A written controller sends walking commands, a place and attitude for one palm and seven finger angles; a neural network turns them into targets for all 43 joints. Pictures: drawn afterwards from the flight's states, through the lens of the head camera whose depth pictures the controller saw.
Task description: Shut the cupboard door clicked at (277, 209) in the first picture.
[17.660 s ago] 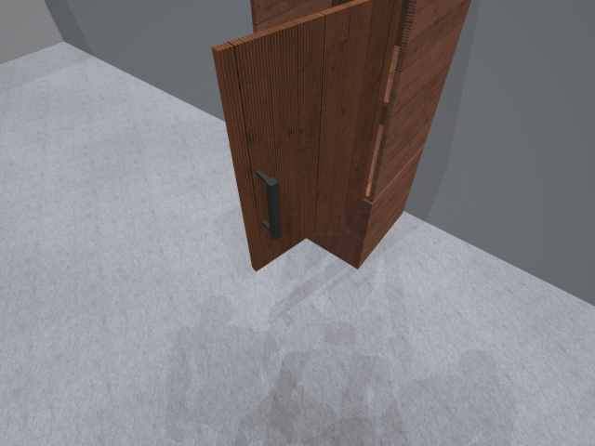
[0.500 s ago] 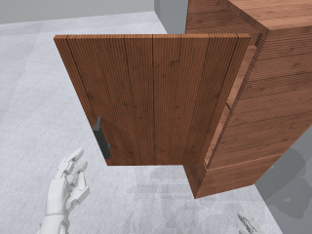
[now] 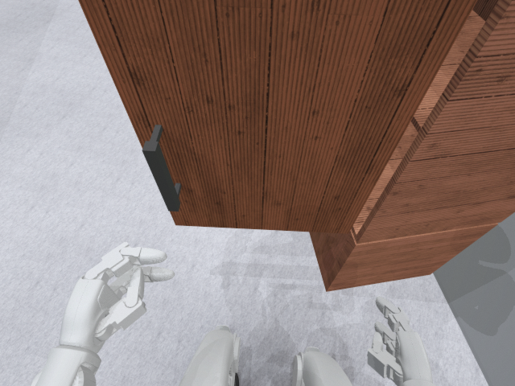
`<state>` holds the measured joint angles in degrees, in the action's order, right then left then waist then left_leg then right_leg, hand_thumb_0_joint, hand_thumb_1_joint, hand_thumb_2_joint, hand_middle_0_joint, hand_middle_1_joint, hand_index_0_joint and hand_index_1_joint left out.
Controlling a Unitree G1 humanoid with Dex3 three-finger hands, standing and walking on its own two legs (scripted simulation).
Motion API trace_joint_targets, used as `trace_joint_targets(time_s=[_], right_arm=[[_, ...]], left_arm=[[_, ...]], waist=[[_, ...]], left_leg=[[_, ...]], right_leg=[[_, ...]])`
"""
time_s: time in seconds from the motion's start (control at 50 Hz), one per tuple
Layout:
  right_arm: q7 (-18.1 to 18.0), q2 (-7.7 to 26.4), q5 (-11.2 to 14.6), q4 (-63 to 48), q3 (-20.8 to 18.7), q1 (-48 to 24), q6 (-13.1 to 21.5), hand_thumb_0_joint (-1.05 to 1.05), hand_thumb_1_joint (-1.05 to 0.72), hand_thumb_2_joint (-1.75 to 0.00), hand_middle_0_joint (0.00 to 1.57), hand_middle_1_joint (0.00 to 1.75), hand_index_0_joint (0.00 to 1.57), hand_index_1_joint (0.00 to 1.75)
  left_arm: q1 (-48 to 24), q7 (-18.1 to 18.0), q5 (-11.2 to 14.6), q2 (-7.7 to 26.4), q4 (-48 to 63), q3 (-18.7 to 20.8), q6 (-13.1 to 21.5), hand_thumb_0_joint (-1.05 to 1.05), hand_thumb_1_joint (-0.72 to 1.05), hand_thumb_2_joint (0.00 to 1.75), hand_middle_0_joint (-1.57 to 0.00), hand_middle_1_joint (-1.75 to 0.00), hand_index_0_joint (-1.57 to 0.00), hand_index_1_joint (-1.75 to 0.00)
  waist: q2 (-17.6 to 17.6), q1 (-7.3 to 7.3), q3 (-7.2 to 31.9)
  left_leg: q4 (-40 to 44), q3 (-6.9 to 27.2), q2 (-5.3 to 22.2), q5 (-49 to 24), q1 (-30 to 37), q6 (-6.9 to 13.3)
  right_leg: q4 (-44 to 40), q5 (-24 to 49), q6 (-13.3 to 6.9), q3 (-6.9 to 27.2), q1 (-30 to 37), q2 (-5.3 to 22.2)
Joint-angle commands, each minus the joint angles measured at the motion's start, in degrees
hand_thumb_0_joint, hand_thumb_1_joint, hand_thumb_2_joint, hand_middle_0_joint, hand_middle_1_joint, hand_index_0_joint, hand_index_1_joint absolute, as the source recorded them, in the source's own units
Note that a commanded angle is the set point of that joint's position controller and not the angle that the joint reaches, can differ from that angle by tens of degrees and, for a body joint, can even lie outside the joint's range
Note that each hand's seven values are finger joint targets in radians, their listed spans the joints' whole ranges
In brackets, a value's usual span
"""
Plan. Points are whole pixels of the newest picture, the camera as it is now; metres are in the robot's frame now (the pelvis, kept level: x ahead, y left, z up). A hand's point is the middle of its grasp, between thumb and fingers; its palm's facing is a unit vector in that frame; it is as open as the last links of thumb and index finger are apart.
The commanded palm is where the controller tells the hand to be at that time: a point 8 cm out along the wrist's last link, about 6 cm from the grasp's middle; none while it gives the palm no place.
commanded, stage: raise the hand and make a fist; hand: left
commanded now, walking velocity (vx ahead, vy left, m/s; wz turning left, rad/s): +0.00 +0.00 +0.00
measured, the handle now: (166, 171) +0.45 +0.21 +0.03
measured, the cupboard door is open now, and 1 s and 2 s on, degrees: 78 78 78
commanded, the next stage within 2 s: bring the fist close to the handle in 1.20 s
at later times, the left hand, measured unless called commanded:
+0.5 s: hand (115, 301) +0.22 +0.21 +0.05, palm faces +0.04 -1.00 -0.02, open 3.1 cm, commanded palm +0.19 +0.26 +0.05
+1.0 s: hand (120, 291) +0.23 +0.21 +0.05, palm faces +0.02 -1.00 -0.02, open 3.1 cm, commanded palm +0.21 +0.26 +0.05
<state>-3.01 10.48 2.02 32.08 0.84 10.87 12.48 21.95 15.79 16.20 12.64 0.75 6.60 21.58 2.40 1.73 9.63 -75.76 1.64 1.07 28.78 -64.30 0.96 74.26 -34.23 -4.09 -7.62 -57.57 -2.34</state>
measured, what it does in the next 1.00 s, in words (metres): stands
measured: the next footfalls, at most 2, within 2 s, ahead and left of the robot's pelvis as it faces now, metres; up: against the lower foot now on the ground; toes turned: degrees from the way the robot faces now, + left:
none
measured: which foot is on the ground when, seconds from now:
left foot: down 0.00-1.00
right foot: down 0.00-1.00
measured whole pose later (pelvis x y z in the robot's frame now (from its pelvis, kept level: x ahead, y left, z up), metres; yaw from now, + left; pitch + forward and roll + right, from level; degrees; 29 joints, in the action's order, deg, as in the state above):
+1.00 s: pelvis +0.01 +0.02 +0.00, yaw -1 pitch +18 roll -4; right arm -2.0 13.9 1.3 29.3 0.6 13.9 8.3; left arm 22.1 11.5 15.5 13.6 0.1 6.6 25.4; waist 2.5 0.5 10.9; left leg -74.8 0.5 0.5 28.9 -64.0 3.0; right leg 72.4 -33.6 -2.1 -6.4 -56.9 -1.9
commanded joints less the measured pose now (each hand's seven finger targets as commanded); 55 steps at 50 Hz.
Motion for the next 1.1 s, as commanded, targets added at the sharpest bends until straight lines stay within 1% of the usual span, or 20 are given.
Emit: trace_joint_targets(time_s=[0.0, 0.02, 0.04, 0.1, 0.16, 0.22, 0.3, 0.32, 0.36, 0.48, 0.52, 0.7, 0.8, 0.82, 0.86, 0.92, 0.98, 1.02, 1.04, 1.08], right_arm=[[-0.5, 7.7, -0.4, -10.0, -4.3, -2.5, 2.2, 0.00, -0.90, -0.90, 0.20, 0.30, 0.20, 0.30], [-0.5, 7.7, -0.7, -9.8, -4.3, -2.9, 2.0, 0.00, -0.90, -0.90, 0.20, 0.30, 0.20, 0.30], [-0.3, 7.8, -1.0, -9.8, -4.3, -2.3, 2.0, 0.00, -0.90, -0.90, 0.20, 0.30, 0.20, 0.30], [0.1, 8.8, -1.1, -9.8, -4.4, -2.1, 1.9, 0.00, -0.90, -0.90, 0.20, 0.30, 0.20, 0.30], [0.0, 9.7, -1.2, -10.4, -4.5, -1.4, 1.8, 0.00, -0.90, -0.90, 0.20, 0.30, 0.20, 0.30], [-0.3, 10.3, -1.1, -10.8, -4.4, -1.2, 1.3, 0.00, -0.90, -0.90, 0.20, 0.30, 0.20, 0.30], [-0.3, 10.1, -1.0, -11.4, -4.4, -0.8, 0.7, 0.00, -0.90, -0.90, 0.20, 0.30, 0.20, 0.30], [-0.3, 10.3, -1.2, -11.4, -4.4, -0.7, 0.5, 0.00, -0.90, -0.90, 0.20, 0.30, 0.20, 0.30], [0.0, 10.2, -1.1, -11.5, -4.3, -0.9, 0.1, 0.00, -0.90, -0.90, 0.20, 0.30, 0.20, 0.30], [0.1, 10.6, -1.0, -12.2, -3.8, -0.7, -1.0, 0.00, -0.90, -0.90, 0.20, 0.30, 0.20, 0.30], [0.0, 10.9, -1.2, -12.4, -3.6, -0.5, -1.2, 0.00, -0.90, -0.90, 0.20, 0.30, 0.20, 0.30], [0.3, 10.9, -1.0, -12.3, -3.3, -0.5, -1.0, 0.00, -0.90, -0.90, 0.20, 0.30, 0.20, 0.30], [0.2, 10.9, -0.8, -12.1, -3.2, -0.4, -1.0, 0.00, -0.90, -0.90, 0.20, 0.30, 0.20, 0.30], [0.1, 11.0, -0.7, -12.1, -3.3, -0.4, -1.0, 0.00, -0.90, -0.90, 0.20, 0.30, 0.20, 0.30], [0.2, 10.9, -0.7, -12.2, -3.3, -0.4, -0.9, 0.00, -0.90, -0.90, 0.20, 0.30, 0.20, 0.30], [0.1, 10.8, -0.8, -11.9, -3.3, -0.2, -1.0, 0.00, -0.90, -0.90, 0.20, 0.30, 0.20, 0.30], [0.3, 10.7, -0.8, -11.8, -3.5, -0.1, -1.0, 0.00, -0.90, -0.90, 0.20, 0.30, 0.20, 0.30], [0.2, 10.8, -0.9, -11.4, -3.5, 0.1, -1.2, 0.00, -0.90, -0.90, 0.20, 0.30, 0.20, 0.30], [0.3, 10.7, -0.8, -11.5, -3.5, -0.3, -1.2, 0.00, -0.90, -0.90, 0.20, 0.30, 0.20, 0.30], [0.3, 10.6, -0.7, -11.5, -3.6, -0.3, -1.2, 0.00, -0.90, -0.90, 0.20, 0.30, 0.20, 0.30]], left_arm=[[5.0, -4.8, 1.2, 5.6, 13.4, 7.5, 3.6, 0.00, 0.90, 0.90, -0.86, -1.02, -0.86, -1.02], [5.3, -5.4, 0.7, 5.4, 12.9, 7.0, 4.6, 0.00, 0.90, 0.90, -0.88, -1.04, -0.88, -1.04], [5.0, -5.7, 0.4, 4.2, 13.0, 5.5, 5.9, 0.00, 0.90, 0.90, -0.90, -1.06, -0.90, -1.06], [5.0, -5.6, -0.4, 2.7, 11.4, 2.4, 8.8, 0.00, 0.90, 0.90, -0.95, -1.12, -0.95, -1.12], [4.8, -5.2, -0.8, 3.6, 11.9, 1.7, 10.0, 0.00, 0.90, 0.90, -1.01, -1.18, -1.01, -1.18], [3.3, -5.3, -0.6, 5.5, 12.2, 3.2, 9.9, 0.00, 0.90, 0.90, -1.06, -1.24, -1.06, -1.24], [3.3, -6.0, -0.3, 5.0, 15.6, 3.1, 10.4, 0.00, 0.90, 0.90, -1.13, -1.32, -1.13, -1.32], [3.3, -6.3, -0.4, 5.9, 16.1, 3.8, 10.2, 0.00, 0.90, 0.90, -1.15, -1.34, -1.15, -1.34], [3.6, -6.2, -0.6, 4.5, 15.2, 2.3, 9.7, 0.00, 0.90, 0.90, -1.19, -1.38, -1.19, -1.38], [1.5, -5.5, -1.3, 4.5, 12.8, 1.5, 7.7, 0.00, 0.90, 0.90, -1.30, -1.50, -1.30, -1.50], [0.6, -5.5, -1.1, 5.9, 12.6, 3.1, 7.5, 0.00, 0.90, 0.90, -1.30, -1.50, -1.30, -1.50], [-1.4, -4.8, -0.5, 6.0, 12.3, 3.0, 8.1, 0.00, 0.90, 0.90, -1.30, -1.50, -1.30, -1.50], [-2.3, -4.0, 0.2, 6.2, 10.2, 3.5, 7.4, 0.00, 0.90, 0.90, -1.30, -1.50, -1.30, -1.50], [-1.9, -4.2, 0.2, 6.9, 10.3, 4.2, 7.3, 0.00, 0.90, 0.90, -1.30, -1.50, -1.30, -1.50], [-1.6, -4.3, 0.2, 6.7, 11.6, 3.9, 7.5, 0.00, 0.90, 0.90, -1.30, -1.50, -1.30, -1.50], [-1.1, -4.8, 0.5, 7.2, 10.7, 4.6, 7.5, 0.00, 0.90, 0.90, -1.30, -1.50, -1.30, -1.50], [-1.4, -4.9, 0.2, 6.4, 11.3, 3.7, 8.2, 0.00, 0.90, 0.90, -1.30, -1.50, -1.30, -1.50], [-1.4, -5.0, 0.3, 7.0, 10.4, 4.4, 8.2, 0.00, 0.90, 0.90, -1.30, -1.50, -1.30, -1.50], [-1.6, -4.9, 0.3, 6.4, 10.6, 3.9, 8.5, 0.00, 0.90, 0.90, -1.30, -1.50, -1.30, -1.50], [-1.7, -4.7, 0.4, 6.3, 10.4, 3.8, 8.6, 0.00, 0.90, 0.90, -1.30, -1.50, -1.30, -1.50]], waist=[[-2.6, 0.92, 16.0], [-2.5, 0.95, 15.1], [-2.6, 0.15, 14.8], [-2.5, -1.16, 11.4], [-1.4, -1.24, 12.2], [-0.8, -0.84, 12.2], [1.6, -0.56, 15.3], [2.6, -0.10, 15.9], [2.1, -0.80, 14.3], [1.5, -1.72, 11.6], [1.8, -1.32, 12.0], [2.8, -1.38, 12.8], [0.7, -1.43, 12.2], [1.0, -0.89, 12.6], [2.0, -0.75, 13.7], [0.5, -0.88, 13.2], [1.1, -1.12, 13.6], [-0.3, -1.17, 13.5], [0.6, -1.06, 13.4], [-0.2, -1.31, 13.7]], left_leg=[[10.8, 2.1, -0.5, -12.7, 12.4, 0.8], [10.7, 2.2, -0.5, -13.3, 12.4, 0.9], [10.8, 2.3, -0.5, -13.4, 12.8, 0.8], [11.7, 2.7, -0.4, -9.1, 12.7, 0.7], [12.4, 3.2, -0.3, -7.1, 13.5, 0.7], [13.1, 3.9, -0.4, -5.1, 13.2, 0.7], [14.0, 4.3, -0.2, -6.9, 16.9, 0.3], [14.3, 4.7, -0.2, -7.9, 17.4, 0.1], [14.6, 4.9, -0.1, -7.1, 17.5, 0.0], [15.9, 5.9, 0.0, -2.6, 16.5, -0.1], [15.9, 6.2, 0.0, -2.6, 16.2, -0.1], [15.5, 5.6, -0.1, -2.6, 16.5, -0.2], [14.5, 4.8, -0.4, -2.4, 13.8, 0.2], [14.5, 4.8, -0.4, -3.0, 14.0, 0.2], [14.5, 4.3, -0.4, -4.1, 14.9, 0.2], [13.7, 4.1, -0.6, -4.4, 13.5, 0.5], [13.1, 3.5, -0.5, -6.1, 13.9, 0.5], [12.6, 3.5, -0.6, -6.4, 12.9, 0.6], [12.4, 3.1, -0.6, -6.5, 12.8, 0.6], [11.7, 2.8, -0.7, -6.5, 12.2, 0.7]], right_leg=[[-14.3, 16.8, 3.7, 9.3, 12.6, 1.7], [-13.3, 17.4, 3.3, 8.4, 11.5, 1.3], [-12.7, 17.6, 3.1, 7.7, 10.4, 1.3], [-12.9, 10.1, 2.5, 6.4, 5.2, 0.7], [-12.4, 7.4, 1.9, 5.8, 3.5, 0.5], [-12.0, 6.0, 1.6, 5.5, 3.0, 0.2], [-11.2, 8.4, 1.5, 4.5, 3.3, 0.1], [-10.8, 9.2, 1.3, 4.3, 3.6, 0.0], [-11.2, 8.9, 1.5, 4.0, 2.8, 0.0], [-12.0, 6.6, 1.5, 3.6, 1.9, -0.2], [-11.7, 6.8, 1.3, 3.7, 2.1, -0.5], [-12.2, 6.6, 1.3, 4.2, 2.4, -0.3], [-13.0, 5.6, 1.4, 5.1, 3.8, -0.2], [-12.9, 5.9, 1.2, 5.2, 4.3, -0.3], [-12.8, 6.7, 1.4, 5.2, 4.6, -0.1], [-13.2, 6.6, 1.4, 5.8, 5.2, -0.2], [-12.8, 7.9, 1.5, 5.9, 4.9, 0.0], [-12.7, 8.2, 1.5, 6.2, 5.6, -0.2], [-12.9, 8.1, 1.5, 6.6, 5.7, 0.1], [-13.1, 8.1, 1.7, 7.1, 5.9, 0.2]])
